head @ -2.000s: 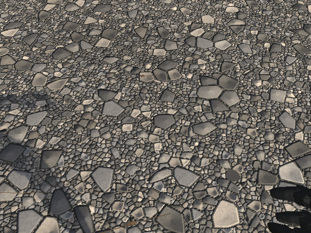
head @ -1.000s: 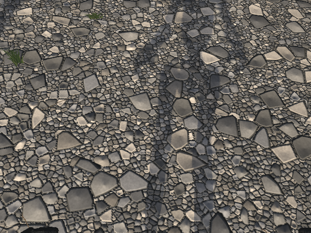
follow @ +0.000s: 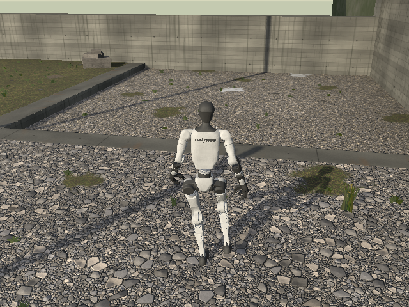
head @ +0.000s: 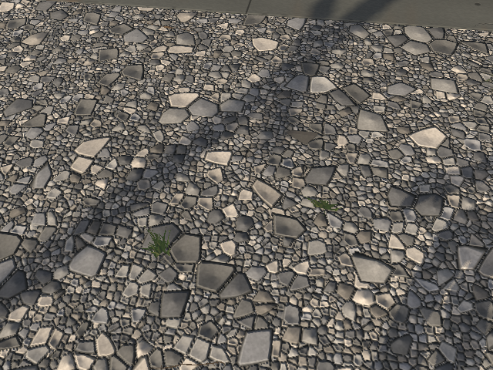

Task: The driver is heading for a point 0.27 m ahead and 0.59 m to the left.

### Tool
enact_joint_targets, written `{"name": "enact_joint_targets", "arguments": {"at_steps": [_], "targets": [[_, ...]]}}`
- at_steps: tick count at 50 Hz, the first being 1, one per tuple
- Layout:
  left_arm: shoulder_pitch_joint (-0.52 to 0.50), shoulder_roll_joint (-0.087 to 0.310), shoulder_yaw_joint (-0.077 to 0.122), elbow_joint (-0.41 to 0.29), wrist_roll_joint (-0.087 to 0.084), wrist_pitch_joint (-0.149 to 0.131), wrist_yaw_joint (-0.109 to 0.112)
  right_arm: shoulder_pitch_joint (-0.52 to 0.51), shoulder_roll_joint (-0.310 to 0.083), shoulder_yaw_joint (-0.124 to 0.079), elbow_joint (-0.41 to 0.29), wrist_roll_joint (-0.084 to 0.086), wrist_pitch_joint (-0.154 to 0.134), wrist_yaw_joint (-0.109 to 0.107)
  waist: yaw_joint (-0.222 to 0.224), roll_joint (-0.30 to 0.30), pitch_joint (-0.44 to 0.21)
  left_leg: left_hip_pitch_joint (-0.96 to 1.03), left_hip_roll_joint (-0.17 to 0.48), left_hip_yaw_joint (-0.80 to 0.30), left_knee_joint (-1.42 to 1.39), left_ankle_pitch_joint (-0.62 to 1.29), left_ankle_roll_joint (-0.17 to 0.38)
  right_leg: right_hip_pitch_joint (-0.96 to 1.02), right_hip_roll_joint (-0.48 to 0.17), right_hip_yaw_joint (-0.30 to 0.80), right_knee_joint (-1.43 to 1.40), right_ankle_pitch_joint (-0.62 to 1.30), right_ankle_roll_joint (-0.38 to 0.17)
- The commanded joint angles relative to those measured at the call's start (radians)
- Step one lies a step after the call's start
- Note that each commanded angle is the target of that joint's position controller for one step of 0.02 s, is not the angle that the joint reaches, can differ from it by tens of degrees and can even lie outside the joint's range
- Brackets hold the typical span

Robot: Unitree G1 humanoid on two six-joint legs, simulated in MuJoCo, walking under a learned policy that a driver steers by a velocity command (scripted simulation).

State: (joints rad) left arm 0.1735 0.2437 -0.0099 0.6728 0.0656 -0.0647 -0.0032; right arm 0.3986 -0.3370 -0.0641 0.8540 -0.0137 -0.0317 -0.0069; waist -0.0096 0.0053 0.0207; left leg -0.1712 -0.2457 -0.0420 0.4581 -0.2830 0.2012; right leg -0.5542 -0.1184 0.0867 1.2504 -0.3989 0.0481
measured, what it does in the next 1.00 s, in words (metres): walks ahead, turning left: right foot, then left foot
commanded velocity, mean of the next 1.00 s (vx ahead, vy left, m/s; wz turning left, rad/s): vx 1.00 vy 0.00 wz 0.98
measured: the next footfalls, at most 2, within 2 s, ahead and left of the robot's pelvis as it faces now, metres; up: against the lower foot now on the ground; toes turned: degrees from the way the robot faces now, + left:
right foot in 0.22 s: +0.44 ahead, -0.17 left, +0.00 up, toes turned +13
left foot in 0.66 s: +0.74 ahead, +0.20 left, +0.00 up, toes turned +39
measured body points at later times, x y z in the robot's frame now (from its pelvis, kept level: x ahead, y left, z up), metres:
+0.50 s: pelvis +0.46 -0.01 +0.00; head +0.48 +0.01 +0.45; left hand +0.28 +0.24 -0.12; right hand +0.80 -0.12 -0.04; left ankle +0.53 +0.13 -0.65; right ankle +0.40 -0.18 -0.73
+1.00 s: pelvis +0.85 +0.27 +0.00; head +0.88 +0.31 +0.45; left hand +0.86 +0.62 -0.05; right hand +1.06 +0.06 -0.11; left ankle +0.71 +0.17 -0.73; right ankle +1.13 +0.33 -0.68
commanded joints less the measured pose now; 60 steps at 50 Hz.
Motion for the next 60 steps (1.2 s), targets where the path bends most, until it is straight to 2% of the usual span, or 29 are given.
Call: {"name": "enact_joint_targets", "arguments": {"at_steps": [1,4,7,9,10,11,12,13,14,16,19,27,29,31,32,33,34,35,37,39,44,50,51,53,54,55,56,58,60], "targets": [[-0.051,0.125,0.021,-0.104,0.009,0.022,-0.015,-0.084,-0.118,-0.023,-0.095,0.005,-0.054,-0.001,0.051,-0.031,0.13,-0.211,0.235,-0.36,-0.319,0.127,0.158,-0.055,-0.015,-0.089,-0.226,0.061,0.036],[-0.174,0.082,0.003,-0.154,-0.025,0.012,-0.028,-0.034,-0.135,-0.037,-0.077,0.01,-0.063,0.014,-0.012,0.011,0.112,-0.272,0.199,-0.321,-0.314,0.381,0.086,0.14,0.037,-0.122,-0.506,0.408,0.022],[-0.202,0.118,0.013,-0.168,-0.036,0.008,-0.015,0.012,-0.165,-0.049,-0.057,0.02,-0.06,0.016,-0.048,0.039,0.048,-0.075,0.235,-0.349,-0.229,0.633,0.042,0.206,0.088,-0.112,-0.649,0.465,-0.015],[-0.075,0.188,0.042,-0.134,-0.036,0.003,0.004,0.014,-0.202,-0.056,-0.05,0.015,-0.057,0.01,0.012,0.029,-0.073,0.033,0.235,-0.351,0.002,0.901,-0.01,0.388,0.148,-0.107,-0.695,0.349,-0.037],[0.111,0.228,0.064,-0.093,-0.041,-0.002,0.019,-0.04,-0.237,-0.063,-0.059,0.01,-0.059,0.013,0.132,0.03,-0.167,-0.024,0.221,-0.342,0.23,0.892,-0.036,0.602,0.132,-0.09,-0.71,0.302,-0.048],[0.342,0.293,0.095,-0.04,-0.03,-0.004,0.042,-0.098,-0.196,-0.053,-0.077,0.001,-0.071,0.016,0.249,0.015,-0.28,-0.169,0.178,-0.298,0.508,0.735,-0.053,0.86,0.034,-0.023,-0.659,0.144,-0.066],[0.464,0.352,0.113,-0.008,0.012,-0.007,0.055,-0.093,-0.003,-0.007,-0.123,0.012,-0.078,0.007,0.23,-0.252,-0.372,-0.428,0.088,-0.194,0.873,-0.195,-0.061,1.075,-0.276,0.321,-0.731,-0.122,-0.109],[0.338,0.373,0.123,-0.024,0.011,-0.002,0.038,-0.015,-0.039,0.007,-0.17,0.042,-0.069,0.001,0.121,-0.428,-0.464,-0.578,0.104,-0.121,1.017,-0.183,-0.065,1.053,-0.4,0.788,-0.934,-0.268,-0.187],[0.201,0.247,0.106,-0.052,0.001,0.003,0.03,-0.103,-0.104,-0.001,-0.139,0.008,-0.049,-0.005,0.117,-0.23,-0.273,-0.62,0.203,-0.09,1.009,-0.059,-0.063,0.88,-0.328,0.644,-0.973,-0.382,-0.176],[0.155,0.152,0.083,-0.016,-0.002,0.005,0.021,-0.19,-0.086,-0.003,-0.141,-0.016,-0.023,0.027,0.09,-0.051,-0.085,-0.595,0.273,-0.052,0.943,0.009,-0.079,0.642,-0.243,0.335,-0.973,-0.105,-0.154],[0.228,0.088,0.065,0.091,-0.03,-0.018,0.004,-0.269,0.021,0.024,-0.206,-0.022,0.018,0.065,0.041,-0.076,0.025,-0.614,0.333,-0.039,0.915,0.0,-0.083,0.499,-0.191,0.064,-1.032,0.125,-0.106],[0.212,0.18,0.083,0.148,-0.038,-0.052,0.006,-0.485,0.015,0.051,-0.323,-0.019,0.028,0.111,-0.017,-0.046,0.138,-0.431,0.27,0.194,0.38,0.261,-0.027,0.457,-0.102,-0.391,-1.136,0.812,-0.075],[0.237,0.247,0.097,0.141,-0.041,-0.031,0.016,-0.407,-0.021,0.036,-0.289,-0.013,0.021,0.098,-0.069,-0.095,0.054,-0.303,0.191,0.238,0.345,0.207,0.0,0.57,-0.124,-0.402,-0.981,1.263,-0.072],[0.181,0.314,0.115,0.112,-0.038,0.004,0.023,-0.102,-0.091,-0.001,-0.204,-0.008,0.018,0.072,-0.226,-0.131,-0.11,0.009,0.134,0.21,0.345,0.105,0.035,0.553,-0.166,-0.376,-0.587,1.459,-0.081],[0.145,0.306,0.116,0.089,-0.033,0.017,0.021,0.112,-0.138,-0.033,-0.128,-0.007,0.019,0.051,-0.303,-0.092,-0.205,0.296,0.119,0.142,0.268,0.068,0.065,0.399,-0.159,-0.352,-0.269,1.306,-0.077],[0.151,0.23,0.103,0.067,-0.026,0.021,0.004,0.046,-0.2,-0.068,-0.118,0.016,0.031,0.024,-0.215,0.112,-0.153,0.408,0.196,-0.05,0.176,-0.042,0.091,0.141,0.014,-0.345,0.097,0.35,-0.043],[0.229,0.151,0.078,-0.045,-0.029,0.007,-0.003,-0.07,-0.311,-0.079,-0.187,-0.021,0.047,0.023,-0.061,0.271,-0.258,0.623,0.441,-0.609,0.029,-0.041,0.263,-0.236,0.128,-0.214,0.425,-0.135,0.01],[0.111,0.203,0.075,-0.091,-0.033,-0.021,-0.004,0.004,-0.287,-0.082,-0.205,-0.025,0.055,0.008,-0.128,0.096,-0.317,0.616,0.472,-0.782,-0.139,-0.184,0.281,-0.32,0.105,-0.039,0.407,-0.052,-0.001],[0.05,0.187,0.06,-0.086,-0.031,-0.038,0.002,-0.025,-0.208,-0.068,-0.147,-0.01,0.024,-0.007,-0.044,-0.06,-0.052,0.307,0.429,-0.662,-0.217,-0.068,0.208,-0.288,0.02,-0.023,0.191,0.015,-0.01],[0.085,0.174,0.051,-0.062,0.007,-0.002,0.006,-0.086,-0.152,-0.044,-0.147,0.005,-0.013,-0.013,0.041,-0.085,0.019,0.045,0.328,-0.483,-0.185,0.191,0.174,-0.125,-0.022,-0.024,0.07,-0.004,0.008],[-0.153,0.1,0.022,-0.163,-0.014,0.029,-0.011,-0.058,-0.125,-0.035,-0.129,0.001,-0.054,0.007,0.007,-0.034,0.093,-0.211,0.23,-0.385,-0.281,0.24,0.142,-0.009,-0.015,-0.074,-0.349,0.213,0.044],[-0.192,0.138,0.032,-0.176,-0.04,0.017,-0.008,-0.005,-0.167,-0.055,-0.09,0.019,-0.052,0.012,-0.035,0.016,0.004,-0.019,0.241,-0.399,-0.156,0.631,0.027,0.247,0.102,-0.072,-0.69,0.437,-0.016],[-0.114,0.175,0.047,-0.154,-0.041,0.015,0.003,-0.006,-0.189,-0.06,-0.086,0.016,-0.05,0.01,-0.001,0.014,-0.056,0.023,0.234,-0.399,-0.044,0.776,0.0,0.351,0.136,-0.072,-0.697,0.369,-0.026],[0.268,0.271,0.096,-0.067,-0.042,0.007,0.037,-0.096,-0.214,-0.063,-0.101,0.002,-0.059,0.02,0.222,0.005,-0.235,-0.116,0.184,-0.346,0.421,0.771,-0.049,0.771,0.085,-0.045,-0.67,0.187,-0.052],[0.458,0.326,0.115,-0.026,-0.011,0.002,0.056,-0.114,-0.04,-0.019,-0.137,-0.007,-0.071,0.015,0.248,-0.194,-0.344,-0.307,0.109,-0.255,0.796,0.015,-0.051,0.986,-0.172,0.209,-0.695,-0.13,-0.071],[0.313,0.387,0.127,-0.049,0.009,0.002,0.043,0.027,0.0,0.009,-0.194,0.045,-0.065,0.01,0.087,-0.488,-0.446,-0.545,0.07,-0.145,0.982,-0.228,-0.075,1.036,-0.397,0.818,-0.961,-0.359,-0.165],[0.165,0.258,0.116,-0.085,-0.002,0.01,0.035,-0.052,-0.085,0.004,-0.151,0.004,-0.045,0.0,0.088,-0.263,-0.268,-0.609,0.179,-0.113,1.007,-0.086,-0.068,0.858,-0.331,0.768,-1.006,-0.517,-0.179],[0.116,0.152,0.088,-0.053,-0.004,0.013,0.025,-0.162,-0.098,-0.004,-0.152,-0.022,-0.021,0.029,0.075,-0.037,-0.081,-0.584,0.258,-0.063,0.933,0.011,-0.084,0.625,-0.247,0.413,-0.984,-0.198,-0.17],[0.185,0.125,0.078,0.027,-0.014,-0.003,0.018,-0.217,-0.03,0.012,-0.192,-0.028,0.004,0.061,0.05,-0.058,-0.001,-0.578,0.305,-0.057,0.899,0.004,-0.088,0.509,-0.201,0.2,-1.007,0.007,-0.138]]}}
Over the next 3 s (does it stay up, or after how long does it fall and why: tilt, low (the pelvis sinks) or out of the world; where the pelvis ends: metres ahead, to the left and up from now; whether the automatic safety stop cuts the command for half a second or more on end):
stays up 0.89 1.33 0.00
